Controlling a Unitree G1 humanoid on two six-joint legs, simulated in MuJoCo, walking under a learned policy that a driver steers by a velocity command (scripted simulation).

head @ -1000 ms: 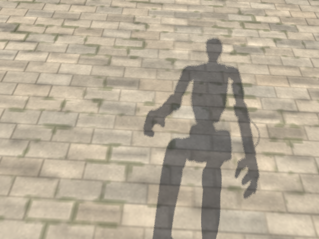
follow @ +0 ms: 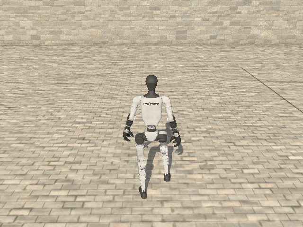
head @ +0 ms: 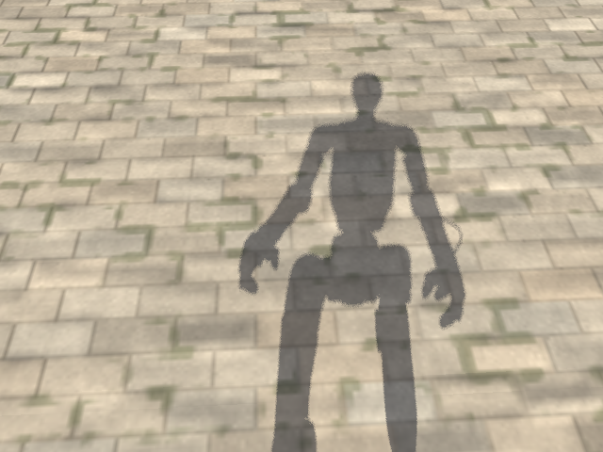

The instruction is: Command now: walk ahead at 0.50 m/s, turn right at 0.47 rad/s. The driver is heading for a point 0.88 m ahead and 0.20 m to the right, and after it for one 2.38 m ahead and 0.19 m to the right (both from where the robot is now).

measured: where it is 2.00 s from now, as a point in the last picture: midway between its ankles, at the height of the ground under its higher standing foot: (389, 382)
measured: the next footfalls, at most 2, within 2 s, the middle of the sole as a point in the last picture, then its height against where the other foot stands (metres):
right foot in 0.22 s outside the picture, level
left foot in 0.66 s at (315, 419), level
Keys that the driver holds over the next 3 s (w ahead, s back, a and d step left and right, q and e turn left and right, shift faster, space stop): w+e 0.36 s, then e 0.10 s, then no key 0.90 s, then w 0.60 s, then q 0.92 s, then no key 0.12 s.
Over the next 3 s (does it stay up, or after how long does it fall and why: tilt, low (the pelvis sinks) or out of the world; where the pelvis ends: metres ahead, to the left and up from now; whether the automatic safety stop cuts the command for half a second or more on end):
stays up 0.82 -0.27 -0.01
